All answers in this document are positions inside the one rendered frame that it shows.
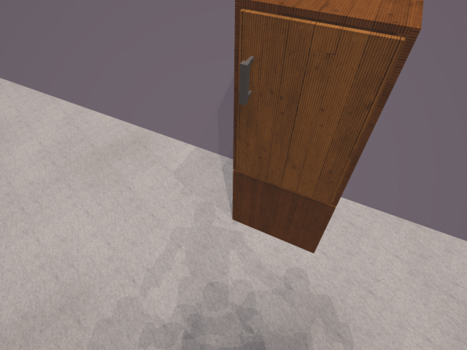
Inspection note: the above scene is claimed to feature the cupboard door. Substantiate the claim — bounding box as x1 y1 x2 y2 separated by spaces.
236 9 405 204

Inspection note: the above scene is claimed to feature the handle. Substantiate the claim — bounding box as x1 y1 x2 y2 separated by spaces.
239 56 254 105

